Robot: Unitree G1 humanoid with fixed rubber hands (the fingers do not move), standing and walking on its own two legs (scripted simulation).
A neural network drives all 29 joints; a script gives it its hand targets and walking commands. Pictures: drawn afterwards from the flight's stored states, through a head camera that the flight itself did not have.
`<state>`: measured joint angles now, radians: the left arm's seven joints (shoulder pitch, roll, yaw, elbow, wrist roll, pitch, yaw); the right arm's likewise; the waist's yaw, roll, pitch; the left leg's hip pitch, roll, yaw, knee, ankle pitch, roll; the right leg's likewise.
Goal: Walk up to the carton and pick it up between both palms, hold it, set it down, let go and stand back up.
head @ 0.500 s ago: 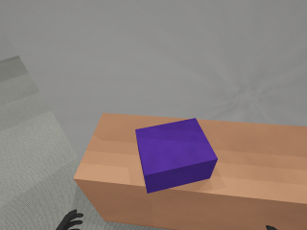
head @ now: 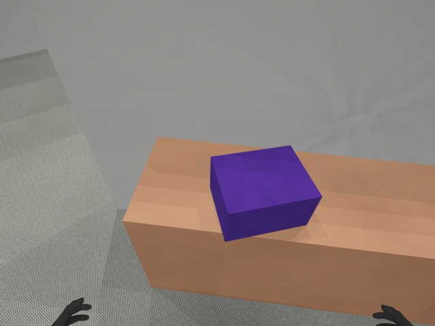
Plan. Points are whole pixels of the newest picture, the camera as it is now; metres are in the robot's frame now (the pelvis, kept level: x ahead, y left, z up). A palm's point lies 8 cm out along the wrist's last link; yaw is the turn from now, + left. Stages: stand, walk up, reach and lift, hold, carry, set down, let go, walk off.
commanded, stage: walk up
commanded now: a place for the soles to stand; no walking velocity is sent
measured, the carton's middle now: (259, 191) +0.51 -0.10 -0.13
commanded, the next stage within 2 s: none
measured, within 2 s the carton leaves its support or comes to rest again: neither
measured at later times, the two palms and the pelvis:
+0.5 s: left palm out of the picture +0.09 +0.28 -0.08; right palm out of the picture +0.08 -0.33 -0.07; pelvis -0.03 -0.02 +0.00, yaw -1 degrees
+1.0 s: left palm out of the picture +0.13 +0.27 -0.08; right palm out of the picture +0.11 -0.33 -0.08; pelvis +0.01 -0.03 +0.01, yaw -1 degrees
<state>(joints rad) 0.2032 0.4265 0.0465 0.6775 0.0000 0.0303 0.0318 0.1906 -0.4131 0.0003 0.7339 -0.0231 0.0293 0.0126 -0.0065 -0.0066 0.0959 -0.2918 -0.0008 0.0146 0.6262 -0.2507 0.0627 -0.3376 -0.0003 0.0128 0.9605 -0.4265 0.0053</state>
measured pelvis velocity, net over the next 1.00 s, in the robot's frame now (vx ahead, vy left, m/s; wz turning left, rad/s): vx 0.01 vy -0.03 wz -0.02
